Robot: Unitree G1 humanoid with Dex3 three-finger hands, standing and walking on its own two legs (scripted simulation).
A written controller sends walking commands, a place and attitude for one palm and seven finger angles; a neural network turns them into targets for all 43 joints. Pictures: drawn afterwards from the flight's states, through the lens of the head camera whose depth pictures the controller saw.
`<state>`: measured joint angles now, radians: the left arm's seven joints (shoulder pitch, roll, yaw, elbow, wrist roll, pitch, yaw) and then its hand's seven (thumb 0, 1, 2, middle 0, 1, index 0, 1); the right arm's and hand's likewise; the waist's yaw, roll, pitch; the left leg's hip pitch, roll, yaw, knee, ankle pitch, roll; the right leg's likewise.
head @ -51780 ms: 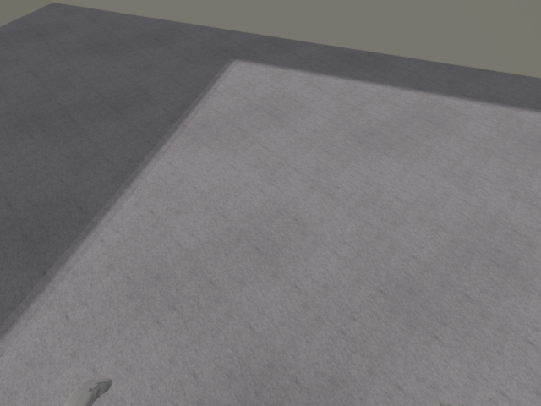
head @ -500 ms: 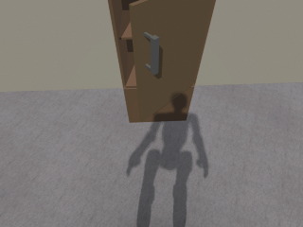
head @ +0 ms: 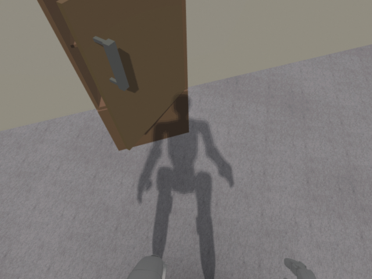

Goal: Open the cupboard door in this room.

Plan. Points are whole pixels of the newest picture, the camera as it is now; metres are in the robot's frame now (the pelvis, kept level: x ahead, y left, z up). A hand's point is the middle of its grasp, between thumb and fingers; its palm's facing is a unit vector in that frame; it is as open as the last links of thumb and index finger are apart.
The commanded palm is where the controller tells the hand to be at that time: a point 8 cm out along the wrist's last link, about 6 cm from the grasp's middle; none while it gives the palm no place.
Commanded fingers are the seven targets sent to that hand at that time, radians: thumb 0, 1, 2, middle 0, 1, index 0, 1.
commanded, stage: walk to a spot facing it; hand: left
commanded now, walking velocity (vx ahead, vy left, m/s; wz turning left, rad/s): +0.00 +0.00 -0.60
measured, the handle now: (111, 64) +0.61 +0.26 +0.07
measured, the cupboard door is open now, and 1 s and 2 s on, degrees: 40 40 40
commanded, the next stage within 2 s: none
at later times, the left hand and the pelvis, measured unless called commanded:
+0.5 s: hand (99, 255) +0.17 +0.25 -0.17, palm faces -0.28 -0.93 -0.22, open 7.4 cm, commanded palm none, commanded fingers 0.00 0.90 0.90 -0.20 -0.30 -0.20 -0.30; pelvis +0.01 +0.06 +0.00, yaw -18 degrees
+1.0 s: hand (137, 242) +0.21 +0.16 -0.18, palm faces -0.55 -0.81 -0.19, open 7.4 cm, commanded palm none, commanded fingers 0.00 0.90 0.90 -0.20 -0.30 -0.20 -0.30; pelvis +0.04 +0.04 -0.01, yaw -36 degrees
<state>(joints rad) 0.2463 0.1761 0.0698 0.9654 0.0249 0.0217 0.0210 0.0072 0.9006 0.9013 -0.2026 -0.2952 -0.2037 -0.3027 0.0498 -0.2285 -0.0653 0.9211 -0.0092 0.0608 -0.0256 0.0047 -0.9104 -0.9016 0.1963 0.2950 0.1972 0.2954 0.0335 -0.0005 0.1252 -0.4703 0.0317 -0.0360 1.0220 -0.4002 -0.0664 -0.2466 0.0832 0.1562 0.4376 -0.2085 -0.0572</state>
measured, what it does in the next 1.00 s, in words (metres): steps on the spot, turning right: left foot, then right foot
